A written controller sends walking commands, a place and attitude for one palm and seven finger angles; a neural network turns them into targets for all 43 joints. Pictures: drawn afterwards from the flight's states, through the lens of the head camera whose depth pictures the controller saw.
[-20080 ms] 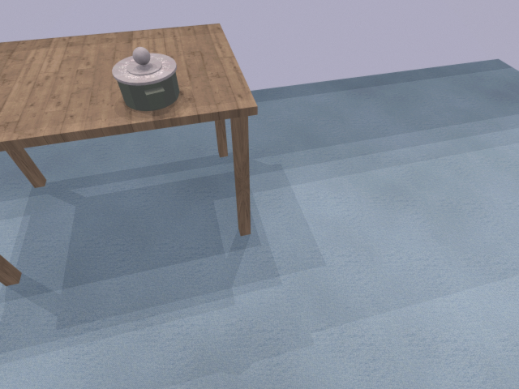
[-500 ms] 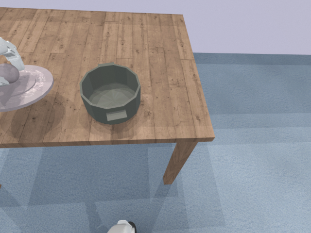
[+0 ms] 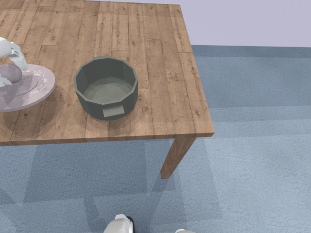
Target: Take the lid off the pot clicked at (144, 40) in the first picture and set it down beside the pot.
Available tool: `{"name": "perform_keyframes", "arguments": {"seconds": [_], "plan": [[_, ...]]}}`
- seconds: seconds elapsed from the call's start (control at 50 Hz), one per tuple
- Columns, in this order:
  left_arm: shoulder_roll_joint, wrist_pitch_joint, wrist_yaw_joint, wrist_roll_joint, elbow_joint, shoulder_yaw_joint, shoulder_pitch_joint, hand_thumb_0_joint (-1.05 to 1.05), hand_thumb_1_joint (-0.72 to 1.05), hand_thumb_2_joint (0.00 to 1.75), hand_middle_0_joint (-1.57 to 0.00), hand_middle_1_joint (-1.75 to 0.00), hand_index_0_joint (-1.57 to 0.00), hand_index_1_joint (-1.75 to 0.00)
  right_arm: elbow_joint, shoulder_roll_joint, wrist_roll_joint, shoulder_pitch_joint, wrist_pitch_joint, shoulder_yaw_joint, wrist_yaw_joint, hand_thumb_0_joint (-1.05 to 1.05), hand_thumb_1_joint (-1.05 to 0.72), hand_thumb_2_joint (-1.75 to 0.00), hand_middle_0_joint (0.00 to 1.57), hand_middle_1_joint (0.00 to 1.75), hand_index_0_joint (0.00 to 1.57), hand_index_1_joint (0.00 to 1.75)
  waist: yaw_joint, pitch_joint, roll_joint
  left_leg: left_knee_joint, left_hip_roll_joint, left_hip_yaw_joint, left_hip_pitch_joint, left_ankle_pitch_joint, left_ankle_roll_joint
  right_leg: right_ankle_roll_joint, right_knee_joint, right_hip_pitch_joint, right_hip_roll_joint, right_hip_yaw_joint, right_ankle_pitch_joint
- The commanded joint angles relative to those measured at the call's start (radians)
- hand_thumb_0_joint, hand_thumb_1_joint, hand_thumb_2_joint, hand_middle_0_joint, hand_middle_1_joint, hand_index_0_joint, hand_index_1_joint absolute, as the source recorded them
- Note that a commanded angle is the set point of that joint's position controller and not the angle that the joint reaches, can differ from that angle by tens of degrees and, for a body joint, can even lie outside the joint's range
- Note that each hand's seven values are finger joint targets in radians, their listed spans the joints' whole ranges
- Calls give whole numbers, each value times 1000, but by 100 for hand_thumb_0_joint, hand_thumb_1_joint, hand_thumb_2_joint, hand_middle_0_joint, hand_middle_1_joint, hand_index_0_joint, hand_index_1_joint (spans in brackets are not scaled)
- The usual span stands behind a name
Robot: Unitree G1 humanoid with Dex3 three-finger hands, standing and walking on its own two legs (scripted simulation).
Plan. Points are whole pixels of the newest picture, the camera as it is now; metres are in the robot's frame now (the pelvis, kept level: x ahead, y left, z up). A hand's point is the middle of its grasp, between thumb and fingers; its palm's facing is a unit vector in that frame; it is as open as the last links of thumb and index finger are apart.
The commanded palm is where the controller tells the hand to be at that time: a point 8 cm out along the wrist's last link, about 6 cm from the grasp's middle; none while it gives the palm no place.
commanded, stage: lower the lid onto the table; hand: left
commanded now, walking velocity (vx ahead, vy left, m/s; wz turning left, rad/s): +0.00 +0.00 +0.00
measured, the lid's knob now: (10, 73) +0.50 +0.34 +0.08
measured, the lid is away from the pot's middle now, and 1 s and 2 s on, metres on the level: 0.23 0.23 0.24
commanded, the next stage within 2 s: open the fingers wide in 0.82 s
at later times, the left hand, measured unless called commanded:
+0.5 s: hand (7, 83) +0.47 +0.34 +0.08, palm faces -0.49 -0.15 -0.86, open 8.1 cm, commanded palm +0.53 +0.34 +0.15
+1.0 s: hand (12, 89) +0.47 +0.34 +0.05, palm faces -0.46 -0.14 -0.88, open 8.1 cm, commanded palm +0.49 +0.34 +0.12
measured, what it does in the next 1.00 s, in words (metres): stands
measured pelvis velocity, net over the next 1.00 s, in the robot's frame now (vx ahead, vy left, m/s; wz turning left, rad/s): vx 0.00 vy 0.00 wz -0.02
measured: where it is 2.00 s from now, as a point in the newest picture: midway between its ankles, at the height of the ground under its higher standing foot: outside the picture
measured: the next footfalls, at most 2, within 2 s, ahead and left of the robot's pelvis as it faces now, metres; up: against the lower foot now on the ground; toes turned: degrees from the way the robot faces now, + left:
none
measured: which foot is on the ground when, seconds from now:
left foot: down 0.00-1.00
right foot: down 0.00-1.00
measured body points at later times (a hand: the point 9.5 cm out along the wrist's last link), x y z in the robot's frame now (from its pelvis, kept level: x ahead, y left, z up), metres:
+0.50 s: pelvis +0.00 +0.00 -0.01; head +0.11 +0.03 +0.43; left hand +0.49 +0.35 +0.12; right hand -0.01 -0.29 -0.11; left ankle +0.06 +0.08 -0.71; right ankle -0.04 -0.16 -0.71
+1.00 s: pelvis +0.00 +0.00 -0.02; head +0.12 +0.03 +0.42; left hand +0.49 +0.35 +0.10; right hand -0.01 -0.28 -0.12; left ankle +0.06 +0.08 -0.71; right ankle -0.04 -0.16 -0.71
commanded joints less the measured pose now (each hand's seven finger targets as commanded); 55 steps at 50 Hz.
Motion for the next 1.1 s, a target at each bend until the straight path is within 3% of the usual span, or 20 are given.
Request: {"name": "perform_keyframes", "arguments": {"seconds": [0.0,0.04,0.08,0.12,0.26,0.32,0.34,0.38,0.46,0.48,0.52,0.56,0.74,0.86,0.88,0.9,0.94,0.98,1.06,1.08], "plan": [[382,-2,63,-19,-218,93,-532,0,65,100,-97,-113,-74,-104,-49,-209,-2,120,-3,-60,-19,0,-90,-90,20,30,20,30,0,-494,178,-37,-20,-59,617,272,2,-63,-59,-158,75,-49,202],[374,3,68,3,-207,77,-539,0,65,100,-97,-113,-74,-104,-45,-207,-4,130,1,-65,-15,0,-90,-90,20,30,20,30,-7,-480,241,-28,-18,-66,638,249,-3,-64,-64,-210,77,-44,170],[400,-1,70,3,-205,104,-526,0,65,100,-97,-113,-74,-104,-49,-208,-6,138,4,-68,-15,0,-90,-90,20,30,20,30,-7,-497,203,-22,-19,-70,629,239,0,-63,-62,-197,79,-42,173],[381,-9,66,-8,-237,92,-538,0,65,100,-97,-113,-74,-104,-46,-208,-8,142,4,-69,-17,0,-90,-90,20,30,20,30,-6,-532,241,-7,-12,-69,669,320,-2,-61,-51,-212,80,-43,193],[377,-12,69,-10,-184,83,-515,0,65,100,-97,-113,-74,-104,-38,-207,-4,149,7,-63,-18,0,-90,-90,20,30,20,30,-23,-468,204,0,-14,-71,592,224,2,-62,-42,-240,80,-46,159],[393,-23,80,-1,-245,93,-541,0,65,100,-97,-113,-74,-104,-38,-206,-8,155,8,-65,-21,0,-90,-90,20,30,20,30,-13,-542,281,16,-8,-78,658,301,-5,-63,-30,-260,81,-42,165],[351,-23,78,-2,-235,63,-541,0,65,100,-97,-113,-74,-104,-36,-202,-8,155,6,-66,-21,0,-90,-90,20,30,20,30,-22,-524,287,15,-6,-83,665,295,-7,-64,-33,-283,81,-45,160],[396,-25,83,-7,-236,106,-535,0,65,100,-97,-113,-74,-104,-34,-207,-11,159,7,-67,-22,0,-90,-90,20,30,20,30,-19,-529,256,19,-7,-83,640,281,-4,-64,-30,-264,82,-45,165],[360,-20,90,-8,-212,85,-523,0,65,100,-97,-113,-74,-104,-33,-205,-11,161,4,-66,-22,0,-90,-90,20,30,20,30,-29,-516,233,25,-6,-85,624,277,-3,-62,-23,-281,82,-47,162],[403,-20,97,0,-220,116,-525,0,65,100,-97,-113,-74,-104,-36,-206,-12,161,7,-66,-23,0,-90,-90,20,30,20,30,-20,-530,226,25,-9,-85,609,266,-2,-62,-22,-264,81,-44,161],[399,-26,107,13,-245,114,-531,0,65,100,-97,-113,-74,-104,-39,-202,-16,164,7,-66,-22,0,-90,-90,20,30,20,30,-12,-560,288,36,-6,-88,658,340,-11,-65,-11,-288,84,-46,163],[347,-15,107,11,-165,79,-496,0,65,100,-97,-113,-74,-104,-40,-200,-13,162,6,-61,-20,0,-90,-90,20,30,20,30,-32,-484,225,29,-7,-90,598,247,-7,-65,-14,-309,83,-49,135],[392,-23,115,18,-197,104,-521,0,65,100,-97,-113,-74,-104,-46,-199,-14,166,11,-60,-26,0,-90,-90,20,30,20,30,-31,-539,249,54,-8,-87,593,265,-3,-64,9,-309,83,-43,147],[341,-16,111,21,-117,59,-473,0,65,100,-97,-113,-74,-104,-50,-195,-9,159,14,-49,-23,0,-90,-90,20,30,20,30,-47,-454,224,60,-11,-83,506,175,-3,-66,24,-347,85,-48,107],[355,-17,113,26,-142,69,-484,0,65,100,-97,-113,-74,-104,-48,-197,-10,161,17,-52,-22,0,-90,-90,20,30,20,30,-42,-473,231,60,-8,-91,515,169,-3,-66,26,-350,84,-46,105],[321,-35,112,10,-259,141,-256,0,65,100,-97,-113,-74,-104,-108,-173,-10,157,20,-71,2,0,-90,-90,20,30,20,30,57,-597,284,63,-19,-95,629,381,-17,-84,52,-301,93,-65,151],[368,-51,113,6,-297,198,-223,0,63,97,-93,-113,-72,-104,-107,-181,-25,144,47,-79,12,0,-90,-90,20,30,20,30,32,-622,247,97,-19,-88,645,462,-19,-74,52,-299,92,-53,195],[392,-25,118,-12,-287,199,-320,0,60,94,-90,-112,-69,-104,-95,-192,-21,136,64,-80,13,0,-90,-90,20,30,20,30,2,-549,187,81,-27,-76,560,315,3,-64,28,-276,87,-44,176],[391,-20,140,7,-272,172,-350,0,54,88,-83,-110,-65,-103,-81,-194,-13,132,55,-70,-2,0,-90,-90,20,30,20,30,-7,-479,211,46,-19,-94,551,206,2,-73,12,-306,86,-51,106],[387,-24,144,9,-307,169,-359,0,53,87,-82,-110,-64,-103,-82,-192,-14,130,54,-73,-2,0,-90,-90,20,30,20,30,2,-516,246,43,-19,-100,581,225,-1,-76,12,-303,86,-50,110]]}}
